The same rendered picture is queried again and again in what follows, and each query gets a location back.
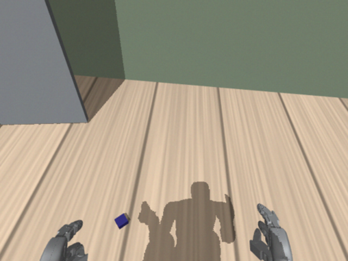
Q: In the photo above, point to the left robot hand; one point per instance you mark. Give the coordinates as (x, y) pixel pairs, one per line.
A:
(57, 250)

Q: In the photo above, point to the small box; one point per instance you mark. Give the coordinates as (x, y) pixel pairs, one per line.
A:
(121, 221)

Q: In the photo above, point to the right robot hand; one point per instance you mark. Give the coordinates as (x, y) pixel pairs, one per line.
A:
(278, 246)

